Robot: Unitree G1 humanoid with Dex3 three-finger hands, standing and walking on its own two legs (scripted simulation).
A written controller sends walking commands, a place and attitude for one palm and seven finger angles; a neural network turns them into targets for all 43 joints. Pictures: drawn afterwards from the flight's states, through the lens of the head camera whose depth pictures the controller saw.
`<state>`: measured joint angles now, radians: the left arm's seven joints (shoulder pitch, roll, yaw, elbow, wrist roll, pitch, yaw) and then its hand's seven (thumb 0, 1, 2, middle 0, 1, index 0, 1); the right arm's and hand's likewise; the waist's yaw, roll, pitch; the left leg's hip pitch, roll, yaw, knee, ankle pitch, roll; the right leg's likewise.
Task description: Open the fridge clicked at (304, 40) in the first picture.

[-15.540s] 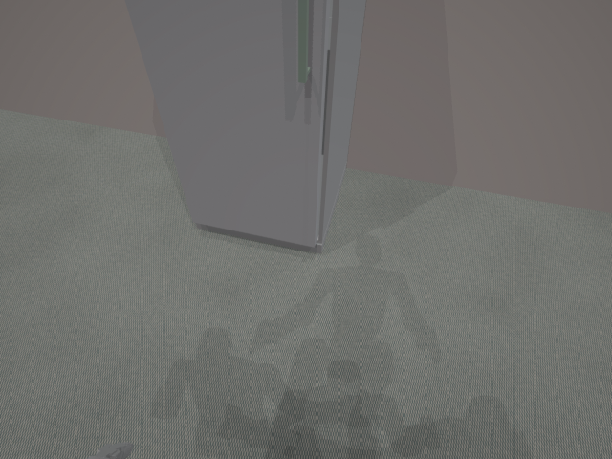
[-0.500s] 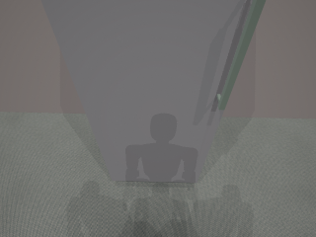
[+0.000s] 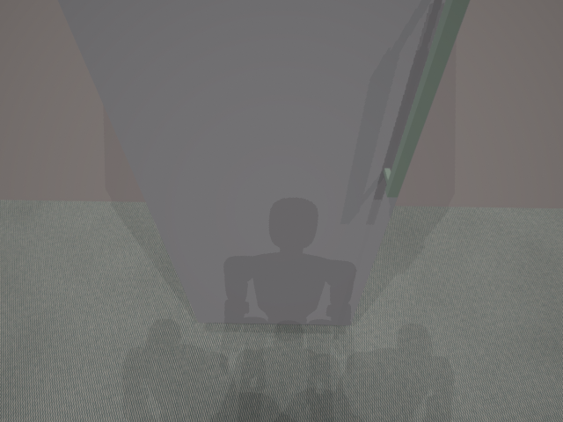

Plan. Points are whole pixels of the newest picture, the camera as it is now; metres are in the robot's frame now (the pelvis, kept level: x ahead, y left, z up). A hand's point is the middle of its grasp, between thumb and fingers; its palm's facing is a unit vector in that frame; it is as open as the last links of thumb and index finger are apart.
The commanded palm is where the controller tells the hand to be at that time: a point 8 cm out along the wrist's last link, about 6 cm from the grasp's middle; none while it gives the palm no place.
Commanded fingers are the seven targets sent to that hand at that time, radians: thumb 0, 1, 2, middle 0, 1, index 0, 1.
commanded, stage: shuffle to correct the standing spot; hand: right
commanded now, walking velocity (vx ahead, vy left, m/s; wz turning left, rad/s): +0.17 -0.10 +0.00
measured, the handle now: (416, 101) +0.52 -0.17 +0.21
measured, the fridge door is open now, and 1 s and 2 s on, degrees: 0 0 0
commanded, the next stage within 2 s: come to a stop and stand still in 0.12 s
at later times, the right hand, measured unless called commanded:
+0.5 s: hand out of the picture +0.08 -0.21 -0.18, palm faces +0.05 +0.98 -0.18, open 7.3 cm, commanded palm none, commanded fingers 0.00 -0.90 -0.90 0.20 0.30 0.20 0.30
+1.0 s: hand out of the picture +0.07 -0.20 -0.19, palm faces +0.06 +0.98 -0.19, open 7.2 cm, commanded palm none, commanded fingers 0.00 -0.90 -0.90 0.20 0.30 0.20 0.30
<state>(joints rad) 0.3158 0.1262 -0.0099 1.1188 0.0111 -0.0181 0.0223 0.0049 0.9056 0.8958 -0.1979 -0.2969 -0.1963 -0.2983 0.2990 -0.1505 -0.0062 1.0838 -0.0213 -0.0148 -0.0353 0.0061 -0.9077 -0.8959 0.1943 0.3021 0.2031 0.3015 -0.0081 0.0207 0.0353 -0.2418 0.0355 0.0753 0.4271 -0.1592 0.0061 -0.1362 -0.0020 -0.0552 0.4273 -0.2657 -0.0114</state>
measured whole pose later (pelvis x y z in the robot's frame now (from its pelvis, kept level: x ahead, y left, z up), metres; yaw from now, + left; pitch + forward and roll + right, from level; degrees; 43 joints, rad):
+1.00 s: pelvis +0.02 -0.02 -0.01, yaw +0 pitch -2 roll -1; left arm 0.25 0.13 0.02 1.06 0.02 0.00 0.03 0.01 0.93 0.90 -0.20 -0.30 -0.20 -0.30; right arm 0.22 -0.18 -0.04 1.00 -0.03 0.03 -0.03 0.00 -0.94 -0.90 0.20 0.30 0.20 0.30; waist -0.02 0.06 0.05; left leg -0.30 0.04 0.08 0.53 -0.18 0.01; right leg -0.16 0.01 -0.07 0.52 -0.32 -0.03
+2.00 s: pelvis +0.01 -0.03 +0.00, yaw +0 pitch -3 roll +0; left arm 0.25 0.28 0.01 1.01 0.02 -0.01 0.01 0.01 0.90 0.90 -0.20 -0.30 -0.20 -0.30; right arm 0.22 -0.29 -0.02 0.98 -0.02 -0.01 -0.02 0.01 -0.91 -0.90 0.20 0.30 0.20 0.30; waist 0.01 0.00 0.02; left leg -0.27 0.04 0.07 0.46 -0.14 0.01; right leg -0.14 0.02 -0.08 0.47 -0.29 -0.04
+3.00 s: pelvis +0.03 -0.02 +0.00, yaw -1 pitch -2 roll -1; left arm 0.18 0.32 0.00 1.04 0.01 -0.01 0.00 0.01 0.90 0.90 -0.20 -0.30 -0.20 -0.30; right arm 0.18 -0.32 -0.06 0.95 0.00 0.01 0.01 0.01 -0.90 -0.89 0.20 0.30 0.21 0.30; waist 0.00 0.01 0.04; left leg -0.20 0.04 0.10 0.37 -0.12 0.02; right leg -0.06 0.02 -0.05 0.34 -0.23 -0.02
